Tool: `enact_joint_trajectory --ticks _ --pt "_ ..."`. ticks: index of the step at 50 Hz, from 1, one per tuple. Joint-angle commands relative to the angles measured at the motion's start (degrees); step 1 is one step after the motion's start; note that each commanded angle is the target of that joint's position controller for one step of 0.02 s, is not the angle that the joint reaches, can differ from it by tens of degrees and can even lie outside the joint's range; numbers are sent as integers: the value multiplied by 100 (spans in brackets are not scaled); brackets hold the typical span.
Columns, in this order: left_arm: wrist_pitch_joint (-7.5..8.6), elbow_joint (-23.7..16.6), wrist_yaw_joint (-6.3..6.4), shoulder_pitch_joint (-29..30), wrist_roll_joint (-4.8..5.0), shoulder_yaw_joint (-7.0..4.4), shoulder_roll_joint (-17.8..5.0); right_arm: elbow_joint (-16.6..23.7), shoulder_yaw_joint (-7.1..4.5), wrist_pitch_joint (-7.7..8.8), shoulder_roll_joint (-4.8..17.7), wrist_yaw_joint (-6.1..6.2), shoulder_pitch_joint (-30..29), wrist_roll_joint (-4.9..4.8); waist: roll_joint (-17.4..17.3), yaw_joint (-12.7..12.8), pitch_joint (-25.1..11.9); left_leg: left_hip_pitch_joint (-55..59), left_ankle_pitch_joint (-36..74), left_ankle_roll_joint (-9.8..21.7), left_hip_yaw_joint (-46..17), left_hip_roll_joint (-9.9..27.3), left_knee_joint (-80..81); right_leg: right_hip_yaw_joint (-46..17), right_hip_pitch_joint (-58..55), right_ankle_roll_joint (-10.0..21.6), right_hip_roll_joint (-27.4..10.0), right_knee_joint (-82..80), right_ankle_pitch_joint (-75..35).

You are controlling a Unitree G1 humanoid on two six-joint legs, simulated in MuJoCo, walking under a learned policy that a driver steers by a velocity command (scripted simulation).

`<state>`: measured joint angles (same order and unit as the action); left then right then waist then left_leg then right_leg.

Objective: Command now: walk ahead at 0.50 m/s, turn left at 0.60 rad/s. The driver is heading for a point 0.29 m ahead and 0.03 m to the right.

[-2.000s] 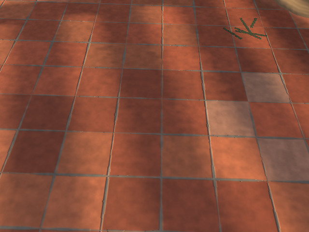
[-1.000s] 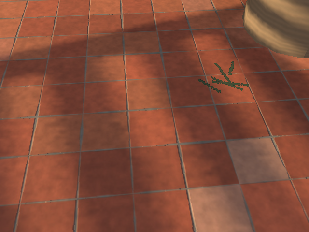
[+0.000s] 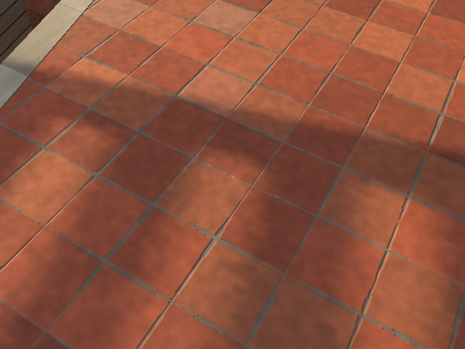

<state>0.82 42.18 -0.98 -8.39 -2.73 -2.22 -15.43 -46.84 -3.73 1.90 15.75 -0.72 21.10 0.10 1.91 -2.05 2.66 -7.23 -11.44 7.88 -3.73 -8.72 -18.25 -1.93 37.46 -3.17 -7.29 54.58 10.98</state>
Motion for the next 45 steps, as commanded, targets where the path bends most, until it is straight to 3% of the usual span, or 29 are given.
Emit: enact_joint_trajectory --ticks 1,4,7,9,10,11,12,13,14,15,16,17,19,23,27,30,31,32,33,34,37,40,45 --pt "35 -440 -14 437 15 -84 -404 281 -216 108 868 32 236 -10 -471 -59 -29 149 1640 625 -1390 1441 627 123 270 -49 179 -647 -685" --pt "86 -620 -49 976 50 -38 -379 204 -225 107 898 70 555 15 -501 -263 -13 520 2034 572 -1508 1457 398 119 302 -8 360 -1266 -944" --pt "186 -689 -39 1134 91 16 -323 105 -193 68 851 143 710 50 -553 -313 8 694 3683 334 -1291 1413 -145 294 -199 173 661 -1890 -972" --pt "256 -546 7 662 83 -15 -433 103 -172 74 850 186 566 64 -681 -100 -175 588 4323 35 -1305 1376 -558 265 -1159 391 865 -2289 -866" --pt "289 -379 55 191 72 -67 -571 118 -176 100 903 199 440 60 -724 100 -353 589 4785 -93 -1335 1313 -973 273 -1743 516 995 -2466 -829" --pt "365 -209 113 -421 48 -102 -653 122 -177 137 952 188 263 -4 -604 477 -582 494 4797 -224 -1184 1104 -1735 290 -2517 647 923 -3002 -1465" --pt "462 -105 174 -1115 -12 -150 -908 259 -121 193 758 167 227 -70 -302 730 -1162 -219 3272 -358 -1092 829 -2899 -373 -3871 856 54 -2858 -2861" --pt "435 -140 172 -1382 -43 -234 -1361 282 -29 168 187 211 1095 -219 1136 381 -2059 -1440 -1967 -562 -460 -77 -4910 -2195 -5391 1750 -1891 -2238 -6489" --pt "320 -128 115 -1436 212 -264 -1212 141 -96 89 657 285 1410 -95 930 367 -2638 -1848 -2430 -568 -501 -132 -5685 -3111 -5325 2223 -2061 -2490 -6487" --pt "294 -200 100 -969 281 -153 -741 5 -125 14 756 280 1011 21 195 272 -1914 -1911 -1899 -634 -681 119 -5758 -2452 -4544 2067 -1666 -2795 -5628" --pt "292 -210 101 -551 266 -30 -347 59 -90 -18 670 236 594 70 29 219 -1291 -2016 -1677 -691 -589 293 -5425 -1810 -3963 1808 -1275 -3004 -5049" --pt "299 -149 115 -417 239 44 -174 81 -63 -75 557 186 373 75 102 175 -951 -1967 -1562 -746 -571 442 -5100 -1379 -3544 1619 -993 -3229 -4812" --pt "303 20 129 -359 227 59 -243 -6 -24 -255 387 95 449 135 385 5 -751 -1303 -1276 -839 -356 479 -4582 -772 -2728 1434 -610 -3541 -4456" --pt "316 210 111 -210 131 72 -360 -115 85 -389 174 98 301 114 554 -135 -837 -729 -1130 -895 -32 570 -3217 -326 -2234 1452 -427 -3717 -3719" --pt "106 383 96 -409 142 8 -541 -174 158 -485 224 127 -226 120 733 119 -693 -361 -869 -823 278 709 -2084 -596 -1941 1389 -355 -3989 -574" --pt "-52 438 121 -377 186 24 -480 -273 213 -392 193 166 -351 179 344 19 -253 303 -260 -612 224 786 -751 -771 -1199 1008 -233 -4009 1341" --pt "-60 461 121 -461 173 50 -372 -260 221 -320 319 201 -383 230 2 35 -138 384 -171 -496 -345 1206 -282 -751 -1037 758 -138 -3854 1467" --pt "-69 463 105 -728 238 61 -245 -221 158 -260 687 238 -630 198 -654 346 20 -182 -585 -284 -1133 1764 90 -310 -1189 533 358 -3576 1274" --pt "-100 619 106 -770 263 79 -163 -317 204 -212 506 216 -770 84 -920 397 19 -1285 -1238 -195 -1270 1919 441 13 -2362 447 589 -3343 596" --pt "-103 709 110 -775 246 74 -165 -357 276 -164 291 208 -934 70 -859 475 77 -1594 -1500 -321 -1132 1733 558 -48 -2884 429 533 -3323 174" --pt "-55 955 118 -905 193 27 -320 -588 273 -98 271 252 -818 33 -753 440 62 -1188 -813 -511 -718 1365 409 -216 -2928 500 331 -3413 -164" --pt "-21 1168 147 -894 209 53 -231 -800 261 -96 221 259 -596 19 -378 327 26 -692 -240 -446 -595 1333 202 -248 -2665 494 295 -3558 -181" --pt "-37 1446 197 -866 208 73 -155 -1065 261 -97 174 279 -526 22 -199 279 -2 -547 35 -418 -513 1310 139 -260 -2737 481 272 -3609 -285"
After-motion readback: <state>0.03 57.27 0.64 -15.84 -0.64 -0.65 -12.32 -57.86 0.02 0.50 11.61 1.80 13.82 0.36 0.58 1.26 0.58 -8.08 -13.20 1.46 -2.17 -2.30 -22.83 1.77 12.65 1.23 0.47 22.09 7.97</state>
